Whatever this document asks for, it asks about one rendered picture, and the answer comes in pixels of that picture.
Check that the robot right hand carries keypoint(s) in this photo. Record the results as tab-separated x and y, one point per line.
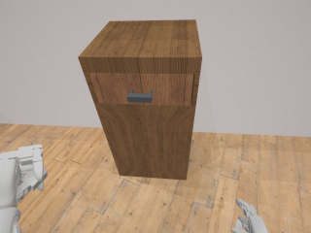
253	223

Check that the cabinet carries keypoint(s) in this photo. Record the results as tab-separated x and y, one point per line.
147	141

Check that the handle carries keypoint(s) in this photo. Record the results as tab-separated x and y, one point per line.
140	97

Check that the drawer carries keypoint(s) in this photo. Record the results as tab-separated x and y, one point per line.
168	89

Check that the robot left forearm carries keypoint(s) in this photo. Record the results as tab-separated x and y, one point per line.
9	217

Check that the robot left hand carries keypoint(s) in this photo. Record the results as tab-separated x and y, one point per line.
27	161

